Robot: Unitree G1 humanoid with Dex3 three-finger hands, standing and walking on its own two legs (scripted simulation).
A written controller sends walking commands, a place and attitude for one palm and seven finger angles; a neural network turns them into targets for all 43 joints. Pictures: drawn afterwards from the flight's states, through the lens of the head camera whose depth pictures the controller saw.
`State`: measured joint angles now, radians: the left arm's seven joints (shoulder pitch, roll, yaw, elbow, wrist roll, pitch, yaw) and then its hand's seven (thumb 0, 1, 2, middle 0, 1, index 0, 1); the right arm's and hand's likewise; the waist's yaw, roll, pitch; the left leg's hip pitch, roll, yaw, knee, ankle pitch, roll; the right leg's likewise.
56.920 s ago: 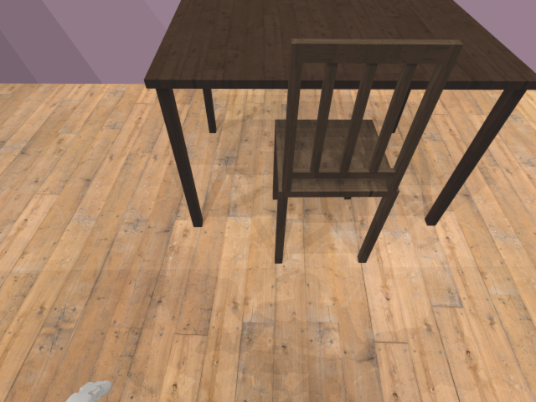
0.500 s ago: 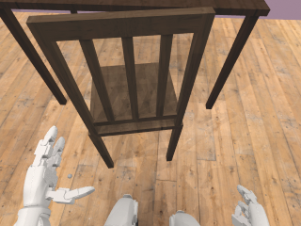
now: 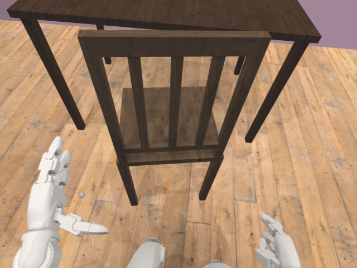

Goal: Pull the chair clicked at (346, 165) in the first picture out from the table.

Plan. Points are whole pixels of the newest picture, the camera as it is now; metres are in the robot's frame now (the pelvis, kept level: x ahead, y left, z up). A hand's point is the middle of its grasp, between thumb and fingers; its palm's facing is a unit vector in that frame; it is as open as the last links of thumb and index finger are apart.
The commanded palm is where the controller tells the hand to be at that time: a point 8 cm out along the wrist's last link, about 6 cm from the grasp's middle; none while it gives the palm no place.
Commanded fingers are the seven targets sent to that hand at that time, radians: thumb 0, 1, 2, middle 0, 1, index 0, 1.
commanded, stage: raise the hand toward the chair's back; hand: left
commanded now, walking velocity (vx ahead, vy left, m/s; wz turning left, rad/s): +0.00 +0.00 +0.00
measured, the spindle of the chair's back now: (174, 109) +0.51 +0.06 +0.03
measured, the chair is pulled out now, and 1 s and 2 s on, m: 0.25 0.25 0.25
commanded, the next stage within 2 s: aim the fingers beside a spindle in 0.52 s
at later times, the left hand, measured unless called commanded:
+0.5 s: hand (96, 191) +0.26 +0.19 +0.05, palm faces +0.15 -0.99 -0.05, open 16.9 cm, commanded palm +0.23 +0.25 +0.05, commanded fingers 0.00 -0.50 0.30 -0.06 -0.08 -0.06 -0.08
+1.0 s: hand (114, 178) +0.29 +0.17 +0.04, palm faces +0.16 -0.99 -0.05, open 16.9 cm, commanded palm +0.26 +0.22 +0.03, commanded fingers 0.00 -0.50 0.30 -0.06 -0.08 -0.06 -0.08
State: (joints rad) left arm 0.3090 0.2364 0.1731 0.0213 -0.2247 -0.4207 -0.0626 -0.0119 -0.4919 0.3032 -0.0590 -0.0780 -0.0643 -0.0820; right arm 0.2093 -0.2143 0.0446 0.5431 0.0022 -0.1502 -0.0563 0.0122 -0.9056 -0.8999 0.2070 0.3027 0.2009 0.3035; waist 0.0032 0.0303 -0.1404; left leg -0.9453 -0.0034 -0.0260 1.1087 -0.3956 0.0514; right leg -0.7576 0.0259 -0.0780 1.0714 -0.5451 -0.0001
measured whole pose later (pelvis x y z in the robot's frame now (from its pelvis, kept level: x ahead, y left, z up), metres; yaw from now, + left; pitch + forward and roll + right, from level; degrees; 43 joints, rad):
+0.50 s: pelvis +0.01 -0.01 +0.00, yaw +0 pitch +14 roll -3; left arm 0.27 0.23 0.17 0.10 -0.24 -0.39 -0.10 -0.01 -0.50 0.30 -0.06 -0.08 -0.06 -0.08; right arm 0.21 -0.24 0.03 0.56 0.01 -0.15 -0.05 0.01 -0.91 -0.90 0.21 0.30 0.20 0.30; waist 0.00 0.04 -0.13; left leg -0.94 0.00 -0.03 1.10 -0.40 0.03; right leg -0.76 0.03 -0.08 1.07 -0.56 -0.02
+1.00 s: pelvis +0.02 -0.03 -0.01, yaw +0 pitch +16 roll -2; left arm 0.19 0.21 0.18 0.17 -0.23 -0.44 -0.09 -0.01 -0.50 0.30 -0.06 -0.08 -0.06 -0.08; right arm 0.20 -0.24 0.01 0.58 0.00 -0.13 -0.05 0.01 -0.91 -0.90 0.20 0.30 0.20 0.30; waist -0.01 0.03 -0.15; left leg -0.98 0.01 -0.03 1.13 -0.43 0.01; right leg -0.81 0.04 -0.08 1.13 -0.60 -0.05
